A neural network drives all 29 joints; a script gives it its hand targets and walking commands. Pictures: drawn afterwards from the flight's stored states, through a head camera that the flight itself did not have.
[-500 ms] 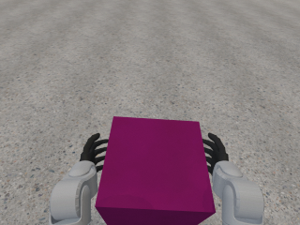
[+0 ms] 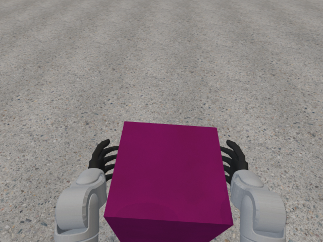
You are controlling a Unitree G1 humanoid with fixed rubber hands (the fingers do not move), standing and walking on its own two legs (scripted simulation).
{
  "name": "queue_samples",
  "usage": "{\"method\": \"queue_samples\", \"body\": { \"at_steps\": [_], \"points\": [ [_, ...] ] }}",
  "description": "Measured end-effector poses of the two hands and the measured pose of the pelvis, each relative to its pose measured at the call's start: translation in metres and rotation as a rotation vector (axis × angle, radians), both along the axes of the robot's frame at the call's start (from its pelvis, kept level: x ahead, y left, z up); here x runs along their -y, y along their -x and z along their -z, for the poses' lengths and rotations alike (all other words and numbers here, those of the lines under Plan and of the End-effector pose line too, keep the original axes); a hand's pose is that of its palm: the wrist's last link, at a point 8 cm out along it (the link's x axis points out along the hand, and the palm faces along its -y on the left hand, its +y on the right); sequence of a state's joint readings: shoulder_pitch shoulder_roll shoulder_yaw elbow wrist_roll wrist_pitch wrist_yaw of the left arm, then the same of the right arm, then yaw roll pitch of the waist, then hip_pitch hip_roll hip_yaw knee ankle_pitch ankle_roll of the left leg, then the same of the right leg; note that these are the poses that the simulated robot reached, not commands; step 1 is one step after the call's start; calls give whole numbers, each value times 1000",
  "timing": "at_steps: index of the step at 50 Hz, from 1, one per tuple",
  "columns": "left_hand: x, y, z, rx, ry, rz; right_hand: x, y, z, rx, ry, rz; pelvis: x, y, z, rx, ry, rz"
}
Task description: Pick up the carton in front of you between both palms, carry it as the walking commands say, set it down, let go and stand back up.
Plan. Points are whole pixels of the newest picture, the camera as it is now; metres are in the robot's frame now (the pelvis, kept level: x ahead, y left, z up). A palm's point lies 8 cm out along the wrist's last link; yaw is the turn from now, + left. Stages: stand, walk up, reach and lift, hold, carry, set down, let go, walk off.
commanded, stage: carry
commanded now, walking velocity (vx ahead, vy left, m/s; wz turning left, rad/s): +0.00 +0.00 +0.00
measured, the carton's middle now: (165, 188) +0.25 +0.00 +0.03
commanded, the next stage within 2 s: none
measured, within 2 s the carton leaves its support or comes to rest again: neither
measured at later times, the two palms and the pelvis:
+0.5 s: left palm (113, 108) +0.48 +0.16 +0.09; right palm (211, 110) +0.48 -0.14 +0.09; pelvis +0.24 +0.02 -0.01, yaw -1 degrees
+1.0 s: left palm (124, 108) +0.56 +0.15 +0.03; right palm (208, 108) +0.56 -0.15 +0.03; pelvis +0.27 +0.00 -0.01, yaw +0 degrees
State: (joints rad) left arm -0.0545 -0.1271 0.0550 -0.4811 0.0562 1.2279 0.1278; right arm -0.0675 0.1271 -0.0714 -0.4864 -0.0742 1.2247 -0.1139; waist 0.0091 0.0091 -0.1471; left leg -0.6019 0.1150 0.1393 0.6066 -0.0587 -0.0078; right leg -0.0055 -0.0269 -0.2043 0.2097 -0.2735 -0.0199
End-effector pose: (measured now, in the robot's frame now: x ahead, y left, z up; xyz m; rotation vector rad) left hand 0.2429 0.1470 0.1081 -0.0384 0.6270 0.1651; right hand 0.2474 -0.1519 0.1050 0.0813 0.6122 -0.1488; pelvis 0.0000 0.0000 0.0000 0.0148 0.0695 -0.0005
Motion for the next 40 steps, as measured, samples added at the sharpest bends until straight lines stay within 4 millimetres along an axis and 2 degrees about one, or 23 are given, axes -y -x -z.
{"method": "queue_samples", "body": {
  "at_steps": [3, 6, 8, 11, 17, 25, 28, 32, 40],
  "points": [
    [-10, -46, 12, -7, 9, 11, -10, -43, 9, -7, 10, 11, -12, -46, 10, 6, 9, 7],
    [-24, -94, 34, -21, 27, 19, -24, -89, 25, -22, 29, 18, -26, -90, 26, 19, 10, 18],
    [-30, -118, 48, -75, 51, 14, -30, -112, 35, -76, 49, 16, -31, -108, 25, 14, 0, 25],
    [-32, -142, 56, -135, 52, 29, -32, -133, 41, -135, 50, 31, -36, -129, 15, 6, 13, 39],
    [-28, -189, 43, -99, 45, 51, -28, -173, 29, -100, 53, 49, -37, -173, 2, 0, 25, 36],
    [-16, -239, 17, -8, -6, 35, -16, -230, 15, -9, 18, 25, -23, -236, 7, 32, 11, 21],
    [-13, -261, 14, -10, -19, 33, -13, -254, 15, -11, 16, 18, -19, -252, 8, 27, 17, 15],
    [-10, -283, 26, -50, -25, 28, -10, -278, 26, -52, 28, 6, -13, -266, 10, 18, 20, 9],
    [-7, -300, 59, -97, -35, 29, -6, -300, 55, -100, 63, -19, -6, -276, 13, 8, 18, 3]
  ]
}}
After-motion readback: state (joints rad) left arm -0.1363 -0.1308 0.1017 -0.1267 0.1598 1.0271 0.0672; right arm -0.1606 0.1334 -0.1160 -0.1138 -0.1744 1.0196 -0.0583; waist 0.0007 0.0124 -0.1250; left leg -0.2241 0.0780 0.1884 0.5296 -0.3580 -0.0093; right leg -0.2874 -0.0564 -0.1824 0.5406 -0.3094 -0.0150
